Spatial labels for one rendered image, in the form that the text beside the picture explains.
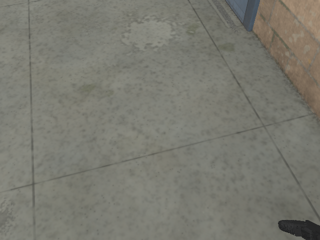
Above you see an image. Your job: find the robot right hand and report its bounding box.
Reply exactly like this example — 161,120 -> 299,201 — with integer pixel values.
278,220 -> 320,240

